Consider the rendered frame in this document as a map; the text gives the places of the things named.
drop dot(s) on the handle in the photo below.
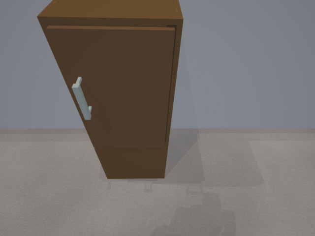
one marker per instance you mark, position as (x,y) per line
(86,111)

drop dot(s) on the cupboard door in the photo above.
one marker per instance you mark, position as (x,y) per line
(126,73)

